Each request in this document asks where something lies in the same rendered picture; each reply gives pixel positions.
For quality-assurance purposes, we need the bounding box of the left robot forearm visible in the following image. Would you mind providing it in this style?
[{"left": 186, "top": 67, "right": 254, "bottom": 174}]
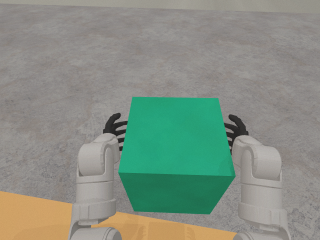
[{"left": 67, "top": 133, "right": 121, "bottom": 240}]

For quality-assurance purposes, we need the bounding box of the carton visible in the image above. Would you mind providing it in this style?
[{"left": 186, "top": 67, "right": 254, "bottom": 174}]
[{"left": 118, "top": 97, "right": 236, "bottom": 215}]

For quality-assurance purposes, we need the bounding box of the robot right hand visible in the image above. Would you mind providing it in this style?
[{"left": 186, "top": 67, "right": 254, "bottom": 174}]
[{"left": 224, "top": 114, "right": 249, "bottom": 155}]

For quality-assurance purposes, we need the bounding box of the robot left upper arm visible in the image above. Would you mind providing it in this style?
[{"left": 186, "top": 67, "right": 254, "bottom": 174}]
[{"left": 70, "top": 227, "right": 122, "bottom": 240}]

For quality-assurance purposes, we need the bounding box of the robot left hand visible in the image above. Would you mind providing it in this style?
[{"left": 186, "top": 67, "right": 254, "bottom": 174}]
[{"left": 103, "top": 113, "right": 128, "bottom": 151}]

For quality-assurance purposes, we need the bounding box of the right robot forearm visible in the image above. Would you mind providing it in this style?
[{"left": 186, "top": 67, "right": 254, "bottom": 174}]
[{"left": 231, "top": 135, "right": 292, "bottom": 240}]

